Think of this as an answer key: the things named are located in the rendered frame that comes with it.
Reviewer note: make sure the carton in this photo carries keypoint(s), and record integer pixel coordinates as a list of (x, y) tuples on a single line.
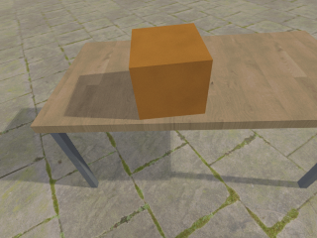
[(170, 69)]

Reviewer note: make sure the table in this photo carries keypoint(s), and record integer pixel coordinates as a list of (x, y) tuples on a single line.
[(257, 81)]

